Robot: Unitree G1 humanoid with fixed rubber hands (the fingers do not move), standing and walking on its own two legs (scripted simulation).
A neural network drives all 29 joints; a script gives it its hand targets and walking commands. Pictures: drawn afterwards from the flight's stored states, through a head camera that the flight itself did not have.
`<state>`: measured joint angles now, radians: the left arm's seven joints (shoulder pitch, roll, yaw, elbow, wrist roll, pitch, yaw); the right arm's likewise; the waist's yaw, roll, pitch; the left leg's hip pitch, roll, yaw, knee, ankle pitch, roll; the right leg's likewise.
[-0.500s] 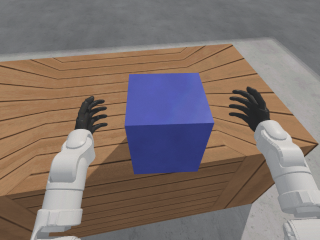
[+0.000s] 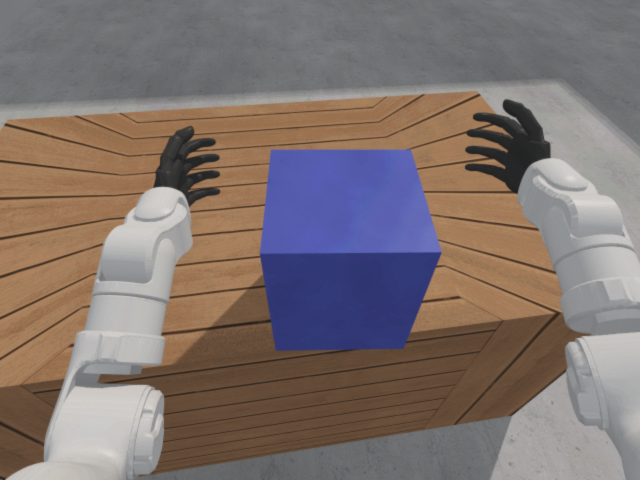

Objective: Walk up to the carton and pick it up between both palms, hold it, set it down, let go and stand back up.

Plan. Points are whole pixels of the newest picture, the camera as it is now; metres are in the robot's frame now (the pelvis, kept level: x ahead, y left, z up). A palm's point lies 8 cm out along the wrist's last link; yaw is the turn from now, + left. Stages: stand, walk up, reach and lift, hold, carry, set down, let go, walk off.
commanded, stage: reach and lift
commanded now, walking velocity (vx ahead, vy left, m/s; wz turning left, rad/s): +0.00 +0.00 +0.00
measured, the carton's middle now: (340, 254) +0.43 +0.02 +0.01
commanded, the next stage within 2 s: none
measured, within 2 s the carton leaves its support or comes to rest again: neither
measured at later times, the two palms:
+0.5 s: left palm (177, 163) +0.41 +0.23 +0.18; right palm (519, 144) +0.46 -0.19 +0.21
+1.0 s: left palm (218, 254) +0.39 +0.20 +0.03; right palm (461, 235) +0.45 -0.16 +0.05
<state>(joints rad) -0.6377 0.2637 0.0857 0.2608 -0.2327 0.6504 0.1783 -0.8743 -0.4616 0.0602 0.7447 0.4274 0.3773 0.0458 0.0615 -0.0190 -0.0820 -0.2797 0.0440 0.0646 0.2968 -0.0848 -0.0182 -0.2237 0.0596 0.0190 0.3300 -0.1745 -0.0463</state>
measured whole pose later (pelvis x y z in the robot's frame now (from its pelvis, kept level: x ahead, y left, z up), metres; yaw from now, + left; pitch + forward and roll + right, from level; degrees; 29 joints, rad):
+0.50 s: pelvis +0.00 +0.00 +0.00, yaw +1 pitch +8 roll +0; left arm -0.90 0.29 0.05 0.72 -0.23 0.40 0.15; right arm -1.12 -0.46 0.10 1.13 0.41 0.28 0.05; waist 0.07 -0.01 -0.15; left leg -0.39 0.05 0.04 0.32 -0.08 -0.02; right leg -0.32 0.06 0.00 0.33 -0.16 -0.05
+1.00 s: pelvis -0.01 +0.01 -0.02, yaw -1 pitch +23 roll -1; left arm -0.71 0.11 0.06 0.96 -0.19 -0.20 0.17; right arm -0.91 -0.32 0.09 1.22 0.33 -0.18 0.02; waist 0.10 0.03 -0.24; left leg -0.72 0.06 0.04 0.41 -0.08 -0.01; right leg -0.64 0.08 0.00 0.39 -0.14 -0.04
